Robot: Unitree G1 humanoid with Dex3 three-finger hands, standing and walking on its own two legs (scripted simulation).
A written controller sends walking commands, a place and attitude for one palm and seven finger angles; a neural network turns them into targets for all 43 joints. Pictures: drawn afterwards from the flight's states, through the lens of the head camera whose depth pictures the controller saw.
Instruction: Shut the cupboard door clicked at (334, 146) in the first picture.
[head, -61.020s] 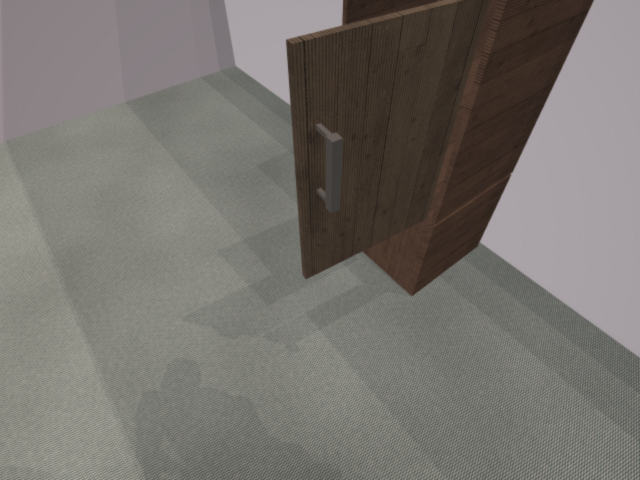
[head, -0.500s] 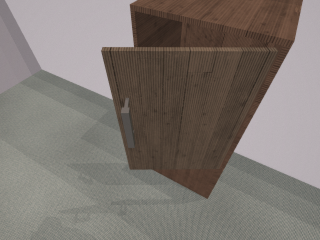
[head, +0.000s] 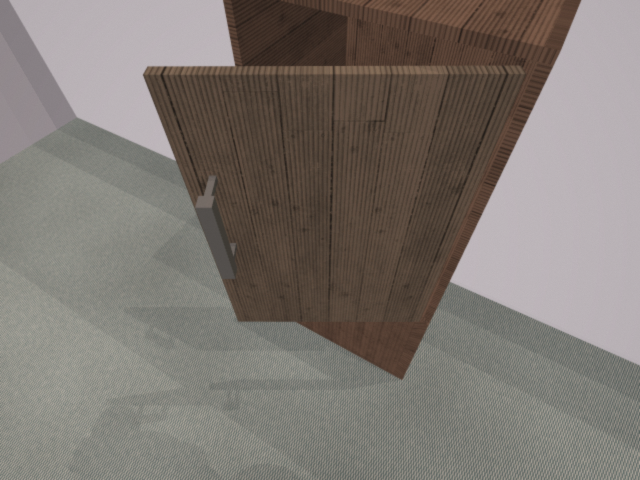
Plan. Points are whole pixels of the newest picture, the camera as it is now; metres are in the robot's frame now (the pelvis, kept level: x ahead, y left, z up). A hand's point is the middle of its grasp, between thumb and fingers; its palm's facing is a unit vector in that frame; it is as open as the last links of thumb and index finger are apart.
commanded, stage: come to a stop and stand still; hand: left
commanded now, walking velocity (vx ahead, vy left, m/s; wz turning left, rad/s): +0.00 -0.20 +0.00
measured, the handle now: (221, 230) +0.44 +0.18 +0.03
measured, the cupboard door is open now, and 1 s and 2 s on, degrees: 30 30 30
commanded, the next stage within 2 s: look again from close up in 2.00 s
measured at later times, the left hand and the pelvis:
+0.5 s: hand out of the picture -0.01 +0.16 -0.17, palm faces +0.09 -0.98 -0.16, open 7.4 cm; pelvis -0.01 +0.00 +0.01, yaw +0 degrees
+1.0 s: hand out of the picture +0.04 +0.20 -0.17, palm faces -0.02 -0.98 -0.22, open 7.3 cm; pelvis +0.01 +0.03 +0.01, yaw -2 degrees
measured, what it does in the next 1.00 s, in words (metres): steps on the spot: left foot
